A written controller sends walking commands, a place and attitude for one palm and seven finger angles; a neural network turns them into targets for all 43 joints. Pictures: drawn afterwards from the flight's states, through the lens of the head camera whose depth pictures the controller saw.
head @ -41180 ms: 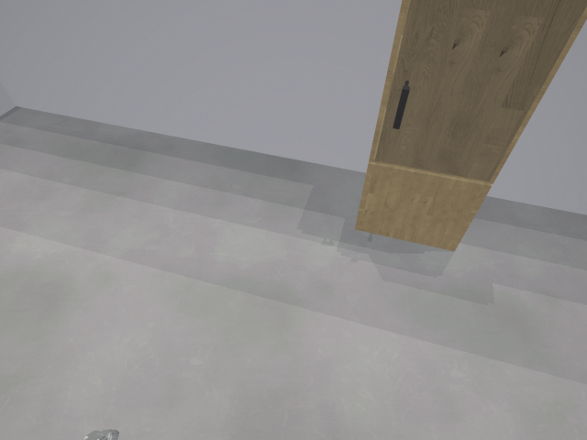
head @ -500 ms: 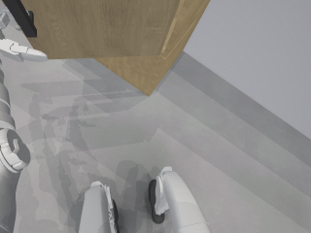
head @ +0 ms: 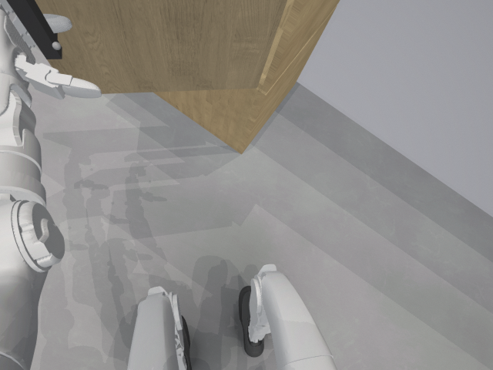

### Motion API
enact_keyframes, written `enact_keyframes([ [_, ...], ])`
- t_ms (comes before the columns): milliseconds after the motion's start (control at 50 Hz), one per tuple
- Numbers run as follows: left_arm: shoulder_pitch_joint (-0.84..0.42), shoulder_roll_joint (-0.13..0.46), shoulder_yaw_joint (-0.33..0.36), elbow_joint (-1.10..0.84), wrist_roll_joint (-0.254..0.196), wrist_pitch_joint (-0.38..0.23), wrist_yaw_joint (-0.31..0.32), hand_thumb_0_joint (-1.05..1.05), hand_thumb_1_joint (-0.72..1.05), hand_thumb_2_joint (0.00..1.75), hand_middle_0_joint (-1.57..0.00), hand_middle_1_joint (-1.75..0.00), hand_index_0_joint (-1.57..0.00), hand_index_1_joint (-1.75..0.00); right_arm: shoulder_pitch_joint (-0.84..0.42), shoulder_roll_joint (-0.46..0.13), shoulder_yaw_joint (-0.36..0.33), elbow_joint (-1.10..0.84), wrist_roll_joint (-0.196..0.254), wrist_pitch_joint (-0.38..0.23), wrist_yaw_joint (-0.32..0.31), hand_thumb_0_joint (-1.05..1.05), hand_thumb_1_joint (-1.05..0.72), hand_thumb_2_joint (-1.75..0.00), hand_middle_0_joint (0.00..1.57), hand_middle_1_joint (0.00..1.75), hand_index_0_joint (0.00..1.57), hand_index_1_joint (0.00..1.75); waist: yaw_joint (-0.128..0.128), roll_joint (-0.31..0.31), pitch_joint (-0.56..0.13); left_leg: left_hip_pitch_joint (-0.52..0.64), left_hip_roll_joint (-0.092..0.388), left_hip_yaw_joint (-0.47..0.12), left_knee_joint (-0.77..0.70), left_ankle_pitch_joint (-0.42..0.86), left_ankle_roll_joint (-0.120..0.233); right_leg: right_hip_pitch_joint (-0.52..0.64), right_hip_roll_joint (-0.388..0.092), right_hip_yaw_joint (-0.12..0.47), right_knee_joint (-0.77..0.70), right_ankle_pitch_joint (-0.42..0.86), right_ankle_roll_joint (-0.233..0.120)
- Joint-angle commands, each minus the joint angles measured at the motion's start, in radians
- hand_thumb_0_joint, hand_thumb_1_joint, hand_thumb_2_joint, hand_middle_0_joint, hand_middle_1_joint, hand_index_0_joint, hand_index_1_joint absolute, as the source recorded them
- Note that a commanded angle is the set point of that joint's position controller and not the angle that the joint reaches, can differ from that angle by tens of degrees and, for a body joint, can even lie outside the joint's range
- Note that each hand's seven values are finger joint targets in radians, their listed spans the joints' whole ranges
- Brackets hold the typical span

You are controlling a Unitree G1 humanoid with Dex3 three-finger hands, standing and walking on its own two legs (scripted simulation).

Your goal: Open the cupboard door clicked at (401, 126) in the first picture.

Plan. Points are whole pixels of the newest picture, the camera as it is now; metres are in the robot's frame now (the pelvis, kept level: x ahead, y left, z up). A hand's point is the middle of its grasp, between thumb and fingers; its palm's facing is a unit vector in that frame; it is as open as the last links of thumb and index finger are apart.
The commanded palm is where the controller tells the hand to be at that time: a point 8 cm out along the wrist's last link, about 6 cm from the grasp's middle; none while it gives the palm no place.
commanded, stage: slide the fingers in behind the handle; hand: left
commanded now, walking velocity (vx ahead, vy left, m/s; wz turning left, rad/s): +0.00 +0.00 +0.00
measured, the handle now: (31, 3) +0.62 +0.23 +0.06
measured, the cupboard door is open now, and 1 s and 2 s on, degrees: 43 44 69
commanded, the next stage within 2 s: close the thumb around the handle in 0.46 s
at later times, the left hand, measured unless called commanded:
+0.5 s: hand (57, 43) +0.57 +0.20 +0.04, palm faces +0.03 -1.00 -0.03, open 14.0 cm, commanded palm +0.55 +0.22 +0.04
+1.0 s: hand (56, 46) +0.57 +0.20 +0.04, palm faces +0.04 -1.00 -0.03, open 8.9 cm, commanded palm +0.55 +0.21 +0.04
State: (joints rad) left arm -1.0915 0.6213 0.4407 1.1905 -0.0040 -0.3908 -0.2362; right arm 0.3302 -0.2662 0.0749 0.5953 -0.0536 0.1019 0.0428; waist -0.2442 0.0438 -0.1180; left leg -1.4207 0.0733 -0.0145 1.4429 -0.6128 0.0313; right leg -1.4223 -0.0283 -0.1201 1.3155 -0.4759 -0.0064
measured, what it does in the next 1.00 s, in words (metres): stands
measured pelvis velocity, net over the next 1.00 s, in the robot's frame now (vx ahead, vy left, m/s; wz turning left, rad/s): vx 0.01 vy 0.01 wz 0.00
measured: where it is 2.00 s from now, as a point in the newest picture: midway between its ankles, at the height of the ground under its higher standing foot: (217, 347)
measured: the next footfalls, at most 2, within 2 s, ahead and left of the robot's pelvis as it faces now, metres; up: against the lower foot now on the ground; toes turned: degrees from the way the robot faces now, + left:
none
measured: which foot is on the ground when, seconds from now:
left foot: down 0.00-1.00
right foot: down 0.00-1.00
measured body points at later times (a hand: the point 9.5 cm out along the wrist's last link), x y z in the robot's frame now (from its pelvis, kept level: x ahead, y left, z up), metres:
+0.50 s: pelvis +0.00 +0.00 +0.00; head +0.21 +0.04 +0.40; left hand +0.56 +0.25 +0.05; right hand -0.01 -0.26 -0.10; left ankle +0.01 +0.10 -0.58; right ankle +0.06 -0.13 -0.58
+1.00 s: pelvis +0.01 +0.01 +0.01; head +0.21 +0.04 +0.41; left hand +0.56 +0.25 +0.05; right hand +0.00 -0.26 -0.10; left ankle +0.01 +0.10 -0.58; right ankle +0.06 -0.13 -0.58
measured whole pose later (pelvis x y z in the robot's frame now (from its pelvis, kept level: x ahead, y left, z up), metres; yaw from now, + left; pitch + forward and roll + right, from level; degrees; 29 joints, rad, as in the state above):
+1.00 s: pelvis +0.01 +0.01 +0.01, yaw +0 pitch +33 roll -6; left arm -1.05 0.58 0.43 1.18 -0.01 -0.42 -0.21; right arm 0.34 -0.26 0.06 0.61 -0.06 0.11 0.05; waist -0.24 0.05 -0.12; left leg -1.38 0.07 -0.01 1.42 -0.62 0.04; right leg -1.39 -0.03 -0.11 1.29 -0.48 0.00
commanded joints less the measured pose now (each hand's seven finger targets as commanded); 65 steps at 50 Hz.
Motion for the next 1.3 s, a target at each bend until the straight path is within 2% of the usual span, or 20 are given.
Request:
enact_keyframes([
  [0, -0.462, 0.196, -0.006, -0.216, -0.011, -0.071, 0.019, 0.00, -0.50, 0.30, -0.30, -1.20, -0.30, -1.20, 0.236, -0.198, -0.069, -0.012, -0.006, -0.008, -0.016, 0.00, -0.90, -0.90, 0.20, 0.30, 0.20, 0.30, -0.039, 0.225, -0.630, 0.474, -0.033, -0.085, -0.161, 0.465, -0.006, 0.303, 0.062, 0.059, -0.120, 0.248, -0.018],
  [20, -0.451, 0.218, 0.011, -0.219, -0.002, -0.075, 0.024, 0.00, -0.50, 0.30, -0.30, -1.20, -0.30, -1.20, 0.242, -0.199, -0.071, -0.008, -0.008, -0.006, -0.015, 0.00, -0.90, -0.90, 0.20, 0.30, 0.20, 0.30, -0.028, 0.232, -0.647, 0.490, -0.031, -0.088, -0.162, 0.489, -0.011, 0.308, 0.061, 0.055, -0.116, 0.260, -0.019],
  [60, -0.442, 0.173, -0.024, -0.208, -0.001, -0.072, 0.024, 0.00, -0.50, 0.30, -0.30, -1.20, -0.30, -1.20, 0.238, -0.195, -0.072, -0.008, -0.007, -0.006, -0.010, 0.00, -0.90, -0.90, 0.20, 0.30, 0.20, 0.30, -0.036, 0.219, -0.633, 0.479, -0.033, -0.082, -0.162, 0.474, -0.010, 0.312, 0.062, 0.059, -0.126, 0.258, -0.016],
  [160, -0.437, 0.226, 0.012, -0.200, -0.005, -0.070, 0.018, 0.00, -0.50, 0.30, -0.30, -1.20, -0.30, -1.20, 0.238, -0.199, -0.069, -0.006, -0.004, -0.006, -0.014, 0.00, -0.90, -0.90, 0.20, 0.30, 0.20, 0.30, -0.030, 0.214, -0.633, 0.448, -0.034, -0.074, -0.162, 0.457, -0.006, 0.345, 0.062, 0.064, -0.126, 0.262, -0.017],
  [200, -0.448, 0.195, -0.010, -0.183, -0.011, -0.067, 0.012, 0.00, -0.50, 0.30, -0.30, -1.20, -0.30, -1.20, 0.237, -0.195, -0.067, -0.006, -0.003, -0.009, -0.014, 0.00, -0.90, -0.90, 0.20, 0.30, 0.20, 0.30, -0.042, 0.212, -0.609, 0.441, -0.035, -0.075, -0.161, 0.444, -0.002, 0.327, 0.064, 0.066, -0.130, 0.254, -0.018],
  [260, -0.439, 0.231, 0.015, -0.168, -0.011, -0.062, 0.009, 0.00, -0.50, 0.30, -0.30, -1.20, -0.30, -1.20, 0.239, -0.200, -0.064, -0.009, -0.003, -0.009, -0.018, 0.00, -0.90, -0.90, 0.20, 0.30, 0.20, 0.30, -0.038, 0.189, -0.607, 0.411, -0.036, -0.072, -0.161, 0.437, -0.001, 0.350, 0.063, 0.067, -0.129, 0.255, -0.016],
  [300, -0.439, 0.224, 0.012, -0.191, -0.010, -0.069, 0.006, 0.00, -0.50, 0.30, -0.30, -1.20, -0.30, -1.20, 0.240, -0.197, -0.066, -0.012, -0.005, -0.010, -0.016, 0.00, -0.90, -0.90, 0.20, 0.30, 0.20, 0.30, -0.030, 0.227, -0.638, 0.446, -0.034, -0.076, -0.158, 0.470, -0.005, 0.335, 0.062, 0.064, -0.117, 0.271, -0.020],
  [420, -0.428, 0.240, 0.028, -0.200, -0.010, -0.070, 0.010, 0.00, -0.50, 0.30, -0.30, -1.20, -0.30, -1.20, 0.241, -0.202, -0.066, -0.015, -0.004, -0.006, -0.013, 0.00, -0.90, -0.90, 0.20, 0.30, 0.20, 0.30, -0.024, 0.220, -0.627, 0.464, -0.030, -0.084, -0.167, 0.475, -0.009, 0.320, 0.064, 0.057, -0.117, 0.258, -0.018],
  [440, -0.440, 0.210, 0.003, -0.216, -0.010, -0.072, 0.011, 0.00, -0.50, 0.30, -0.30, -1.20, -0.30, -1.20, 0.239, -0.200, -0.070, -0.015, -0.003, -0.006, -0.011, 0.00, -0.90, -0.90, 0.20, 0.30, 0.20, 0.30, -0.030, 0.234, -0.634, 0.486, -0.031, -0.086, -0.168, 0.483, -0.010, 0.306, 0.063, 0.056, -0.120, 0.258, -0.017],
  [540, -0.409, 0.197, 0.010, -0.227, -0.014, -0.076, 0.021, 0.00, -0.50, 0.30, -0.30, -1.20, -0.30, -1.20, 0.243, -0.201, -0.075, -0.010, -0.005, -0.002, -0.008, 0.00, -0.90, -0.90, 0.20, 0.30, 0.20, 0.30, -0.019, 0.232, -0.645, 0.541, -0.026, -0.100, -0.179, 0.528, -0.022, 0.293, 0.063, 0.046, -0.120, 0.267, -0.018],
  [660, -0.427, 0.164, -0.012, -0.228, -0.016, -0.088, 0.035, 0.00, -0.16, 0.44, -0.32, -1.24, -0.32, -1.24, 0.243, -0.199, -0.077, -0.001, -0.007, -0.004, -0.007, 0.00, -0.90, -0.90, 0.20, 0.30, 0.20, 0.30, -0.033, 0.208, -0.609, 0.530, -0.028, -0.099, -0.186, 0.509, -0.020, 0.292, 0.063, 0.048, -0.132, 0.259, -0.016],
  [700, -0.431, 0.160, -0.015, -0.257, -0.015, -0.102, 0.035, 0.00, -0.05, 0.49, -0.33, -1.25, -0.33, -1.25, 0.243, -0.196, -0.080, -0.001, -0.009, -0.007, -0.006, 0.00, -0.90, -0.90, 0.20, 0.30, 0.20, 0.30, -0.023, 0.249, -0.647, 0.569, -0.029, -0.100, -0.185, 0.545, -0.025, 0.289, 0.061, 0.048, -0.127, 0.276, -0.021],
  [780, -0.389, 0.176, 0.004, -0.213, -0.016, -0.104, 0.031, 0.00, 0.17, 0.59, -0.35, -1.27, -0.35, -1.27, 0.236, -0.195, -0.078, -0.001, -0.007, -0.003, -0.008, 0.00, -0.90, -0.90, 0.20, 0.30, 0.20, 0.30, -0.022, 0.197, -0.615, 0.508, -0.032, -0.085, -0.180, 0.522, -0.018, 0.332, 0.063, 0.054, -0.133, 0.291, -0.018],
  [900, -0.399, 0.177, 0.007, -0.244, -0.024, -0.118, 0.023, 0.00, 0.51, 0.73, -0.37, -1.31, -0.37, -1.31, 0.238, -0.197, -0.081, -0.005, -0.008, -0.002, -0.009, 0.00, -0.90, -0.90, 0.20, 0.30, 0.20, 0.30, -0.017, 0.232, -0.657, 0.563, -0.030, -0.096, -0.178, 0.570, -0.023, 0.315, 0.062, 0.052, -0.121, 0.305, -0.021],
  [1040, -0.378, 0.130, -0.028, -0.259, -0.030, -0.119, 0.021, 0.00, 0.90, 0.90, -0.40, -1.35, -0.40, -1.35, 0.234, -0.195, -0.087, 0.002, -0.006, 0.003, -0.004, 0.00, -0.90, -0.90, 0.20, 0.30, 0.20, 0.30, -0.014, 0.239, -0.656, 0.600, -0.028, -0.099, -0.188, 0.591, -0.030, 0.308, 0.062, 0.048, -0.134, 0.307, -0.019],
  [1080, -0.381, 0.159, 0.000, -0.266, -0.033, -0.121, 0.026, 0.00, 0.90, 0.90, -0.40, -1.35, -0.40, -1.35, 0.237, -0.196, -0.087, 0.004, -0.007, 0.003, -0.006, 0.00, -0.90, -0.90, 0.20, 0.30, 0.20, 0.30, -0.014, 0.198, -0.654, 0.563, -0.031, -0.089, -0.184, 0.573, -0.022, 0.355, 0.064, 0.055, -0.138, 0.330, -0.017],
  [1120, -0.366, 0.147, -0.014, -0.245, -0.027, -0.122, 0.024, 0.00, 0.90, 0.90, -0.40, -1.35, -0.40, -1.35, 0.232, -0.193, -0.083, 0.003, -0.006, 0.002, -0.005, 0.00, -0.90, -0.90, 0.20, 0.30, 0.20, 0.30, -0.008, 0.233, -0.638, 0.567, -0.032, -0.090, -0.189, 0.573, -0.026, 0.335, 0.063, 0.052, -0.135, 0.316, -0.020],
  [1180, -0.386, 0.156, -0.009, -0.233, -0.031, -0.123, 0.024, 0.00, 0.90, 0.90, -0.40, -1.35, -0.40, -1.35, 0.228, -0.193, -0.082, 0.007, -0.006, 0.000, -0.009, 0.00, -0.90, -0.90, 0.20, 0.30, 0.20, 0.30, -0.022, 0.190, -0.611, 0.514, -0.035, -0.078, -0.184, 0.519, -0.016, 0.356, 0.064, 0.059, -0.144, 0.305, -0.017],
  [1240, -0.380, 0.180, 0.005, -0.238, -0.026, -0.133, 0.017, 0.00, 0.90, 0.90, -0.40, -1.35, -0.40, -1.35, 0.227, -0.194, -0.082, 0.003, -0.007, -0.004, -0.010, 0.00, -0.90, -0.90, 0.20, 0.30, 0.20, 0.30, -0.012, 0.210, -0.651, 0.527, -0.036, -0.079, -0.179, 0.542, -0.019, 0.367, 0.063, 0.061, -0.133, 0.323, -0.020],
  [1280, -0.386, 0.162, -0.009, -0.212, -0.031, -0.126, 0.014, 0.00, 0.90, 0.90, -0.40, -1.35, -0.40, -1.35, 0.221, -0.192, -0.077, 0.003, -0.005, -0.004, -0.010, 0.00, -0.90, -0.90, 0.20, 0.30, 0.20, 0.30, -0.022, 0.188, -0.599, 0.487, -0.037, -0.074, -0.179, 0.506, -0.014, 0.366, 0.065, 0.062, -0.139, 0.306, -0.018],
])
